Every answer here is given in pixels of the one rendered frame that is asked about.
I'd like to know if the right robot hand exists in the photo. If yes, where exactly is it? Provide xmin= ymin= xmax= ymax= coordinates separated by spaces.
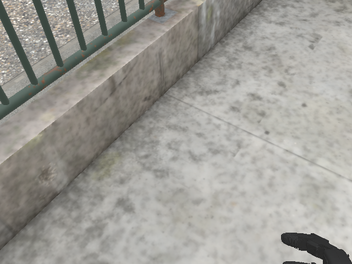
xmin=281 ymin=233 xmax=352 ymax=264

